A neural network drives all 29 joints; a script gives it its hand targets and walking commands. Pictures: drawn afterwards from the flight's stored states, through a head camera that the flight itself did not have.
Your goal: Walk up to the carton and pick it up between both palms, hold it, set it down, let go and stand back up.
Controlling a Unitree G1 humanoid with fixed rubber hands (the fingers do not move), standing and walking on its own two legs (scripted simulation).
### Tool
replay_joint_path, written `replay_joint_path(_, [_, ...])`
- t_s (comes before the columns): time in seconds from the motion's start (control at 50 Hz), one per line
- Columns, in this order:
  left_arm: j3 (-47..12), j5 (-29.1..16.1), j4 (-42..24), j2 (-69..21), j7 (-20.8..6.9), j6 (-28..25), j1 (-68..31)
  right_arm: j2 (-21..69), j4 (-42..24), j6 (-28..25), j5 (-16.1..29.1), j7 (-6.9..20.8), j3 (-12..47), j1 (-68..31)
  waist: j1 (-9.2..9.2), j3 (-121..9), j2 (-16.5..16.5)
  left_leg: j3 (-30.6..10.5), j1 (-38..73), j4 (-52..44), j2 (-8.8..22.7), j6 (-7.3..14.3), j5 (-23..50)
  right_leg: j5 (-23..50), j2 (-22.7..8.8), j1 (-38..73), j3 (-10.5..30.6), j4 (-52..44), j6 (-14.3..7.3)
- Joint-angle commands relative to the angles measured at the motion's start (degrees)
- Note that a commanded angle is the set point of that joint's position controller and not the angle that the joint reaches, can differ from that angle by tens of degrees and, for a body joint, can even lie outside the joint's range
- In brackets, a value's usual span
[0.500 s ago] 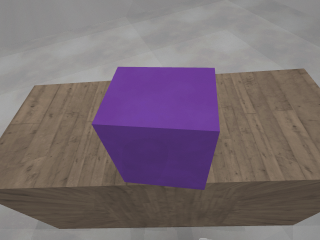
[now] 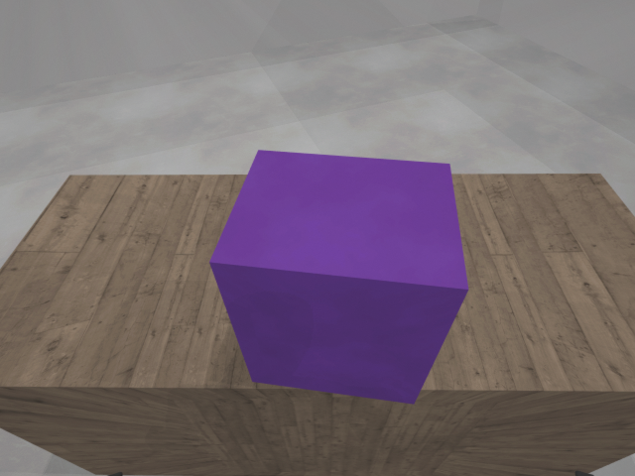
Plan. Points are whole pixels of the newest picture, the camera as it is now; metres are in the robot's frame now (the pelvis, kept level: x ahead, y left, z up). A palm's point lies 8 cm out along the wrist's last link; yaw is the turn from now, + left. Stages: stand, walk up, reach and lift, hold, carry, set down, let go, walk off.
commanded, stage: walk up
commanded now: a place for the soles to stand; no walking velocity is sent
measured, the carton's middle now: (340, 284) +0.38 -0.01 +0.03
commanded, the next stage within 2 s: reach and lift in 0.90 s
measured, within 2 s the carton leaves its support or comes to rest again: neither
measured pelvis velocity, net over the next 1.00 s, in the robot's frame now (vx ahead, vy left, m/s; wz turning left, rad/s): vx -0.01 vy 0.00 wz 0.00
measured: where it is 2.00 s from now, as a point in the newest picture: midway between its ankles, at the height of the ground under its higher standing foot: outside the picture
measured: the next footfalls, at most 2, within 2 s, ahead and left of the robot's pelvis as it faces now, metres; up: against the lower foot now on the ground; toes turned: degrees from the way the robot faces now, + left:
none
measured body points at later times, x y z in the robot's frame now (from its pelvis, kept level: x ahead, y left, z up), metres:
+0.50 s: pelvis +0.00 +0.00 +0.00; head +0.00 +0.00 +0.45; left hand +0.12 +0.32 -0.10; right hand +0.10 -0.33 -0.09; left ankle +0.00 +0.14 -0.72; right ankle +0.04 -0.11 -0.72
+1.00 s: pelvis -0.01 +0.00 -0.01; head +0.02 +0.00 +0.44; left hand +0.13 +0.32 -0.10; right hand +0.11 -0.33 -0.10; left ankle +0.00 +0.14 -0.72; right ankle +0.04 -0.11 -0.72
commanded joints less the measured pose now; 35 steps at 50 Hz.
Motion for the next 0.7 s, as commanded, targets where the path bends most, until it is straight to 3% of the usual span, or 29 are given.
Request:
replay_joint_path(0.0, [2.94,-0.05,-1.24,10.86,0.72,-1.39,-2.93,-10.63,0.79,-1.16,0.34,0.00,-2.92,-3.44,0.04,-4.61,-0.30,-5.56,1.89,-4.97,3.61,2.98,10.34,11.31,-5.52,6.75,9.05,-6.65,-3.13])
replay_joint_path(0.3, [2.91,0.24,-1.20,10.70,0.64,-1.04,-4.63,-10.35,1.12,-0.86,-0.14,0.20,-2.68,-4.51,-0.01,-1.16,-0.13,-6.08,-0.62,-7.55,3.29,3.39,1.91,0.80,-5.09,3.70,9.99,-9.25,-2.95])
replay_joint_path(0.68, [3.24,0.76,-2.01,11.00,0.18,-0.25,-3.83,-11.44,0.83,-0.91,-0.22,-0.34,-3.40,-3.13,0.08,-2.64,0.08,-6.24,0.18,-6.68,3.42,3.66,3.92,4.27,-4.23,4.49,8.87,-6.81,-3.44])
